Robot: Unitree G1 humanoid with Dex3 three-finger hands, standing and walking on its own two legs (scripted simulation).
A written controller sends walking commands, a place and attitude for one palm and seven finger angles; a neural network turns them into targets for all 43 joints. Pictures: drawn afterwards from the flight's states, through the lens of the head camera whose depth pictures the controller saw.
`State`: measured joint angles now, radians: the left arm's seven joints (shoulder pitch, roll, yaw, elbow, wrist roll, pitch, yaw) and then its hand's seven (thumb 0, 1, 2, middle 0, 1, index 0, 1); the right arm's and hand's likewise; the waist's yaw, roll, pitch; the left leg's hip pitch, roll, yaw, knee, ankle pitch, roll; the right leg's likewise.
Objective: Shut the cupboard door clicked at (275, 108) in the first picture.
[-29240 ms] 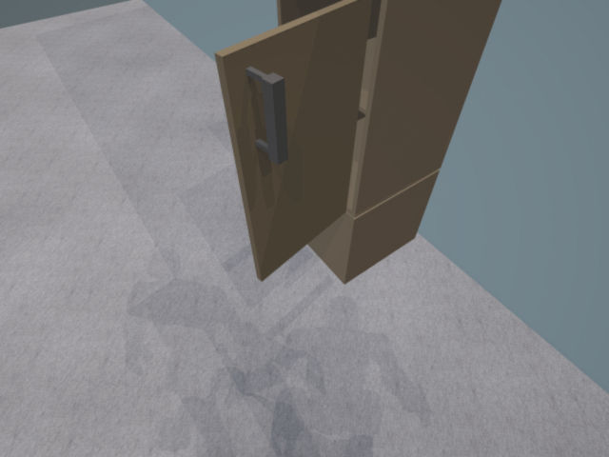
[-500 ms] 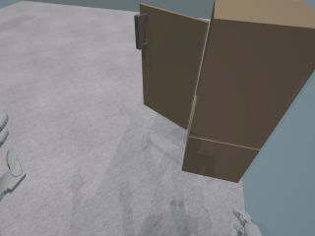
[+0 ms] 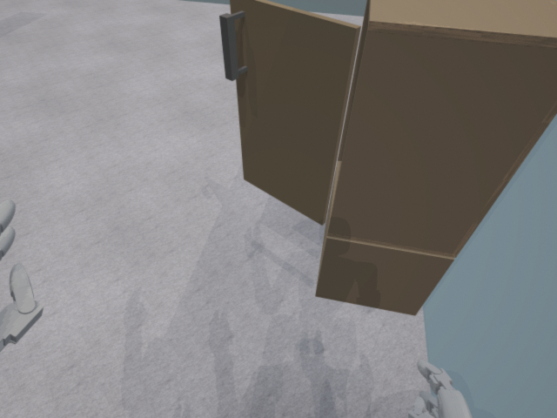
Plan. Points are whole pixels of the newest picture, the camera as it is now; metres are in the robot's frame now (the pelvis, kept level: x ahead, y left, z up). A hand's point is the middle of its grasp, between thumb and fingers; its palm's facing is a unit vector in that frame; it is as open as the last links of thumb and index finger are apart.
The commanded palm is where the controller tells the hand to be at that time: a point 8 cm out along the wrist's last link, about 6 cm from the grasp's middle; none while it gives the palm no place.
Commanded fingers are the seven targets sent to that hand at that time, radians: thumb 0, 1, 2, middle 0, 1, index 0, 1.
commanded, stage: let the arm hang, fingers relaxed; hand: left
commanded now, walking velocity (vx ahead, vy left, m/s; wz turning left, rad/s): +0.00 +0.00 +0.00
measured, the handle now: (235, 46) +0.91 +0.16 +0.14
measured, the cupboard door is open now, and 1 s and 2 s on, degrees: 63 63 63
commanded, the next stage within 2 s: look to check the result in 1.10 s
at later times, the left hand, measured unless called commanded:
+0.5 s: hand out of the picture -0.05 +0.19 -0.18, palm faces +0.04 -0.98 -0.20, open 7.2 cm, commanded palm none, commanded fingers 0.00 0.90 0.90 -0.20 -0.30 -0.20 -0.30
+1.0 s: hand out of the picture -0.01 +0.17 -0.17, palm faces +0.03 -0.98 -0.18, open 7.4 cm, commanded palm none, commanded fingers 0.00 0.90 0.90 -0.20 -0.30 -0.20 -0.30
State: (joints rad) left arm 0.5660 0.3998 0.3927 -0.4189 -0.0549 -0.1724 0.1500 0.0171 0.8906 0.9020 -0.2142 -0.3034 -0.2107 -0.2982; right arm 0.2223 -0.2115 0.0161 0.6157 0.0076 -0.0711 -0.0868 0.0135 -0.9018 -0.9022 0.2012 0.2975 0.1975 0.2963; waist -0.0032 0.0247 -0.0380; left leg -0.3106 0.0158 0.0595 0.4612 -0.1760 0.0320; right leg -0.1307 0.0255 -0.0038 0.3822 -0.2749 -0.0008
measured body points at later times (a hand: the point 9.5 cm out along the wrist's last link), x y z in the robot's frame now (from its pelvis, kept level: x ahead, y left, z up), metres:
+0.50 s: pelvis -0.02 +0.00 +0.00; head +0.00 +0.01 +0.45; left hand -0.05 +0.24 -0.16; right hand -0.01 -0.25 -0.15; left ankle +0.04 +0.09 -0.74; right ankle -0.05 -0.12 -0.74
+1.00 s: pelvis -0.01 +0.00 +0.00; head -0.02 +0.00 +0.45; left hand -0.01 +0.22 -0.16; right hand +0.00 -0.24 -0.16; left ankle +0.04 +0.09 -0.74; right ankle -0.05 -0.12 -0.74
